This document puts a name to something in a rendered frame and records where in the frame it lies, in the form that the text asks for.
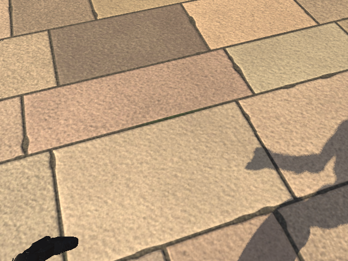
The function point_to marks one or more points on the robot left hand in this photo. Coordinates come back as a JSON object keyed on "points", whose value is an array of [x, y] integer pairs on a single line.
{"points": [[46, 247]]}

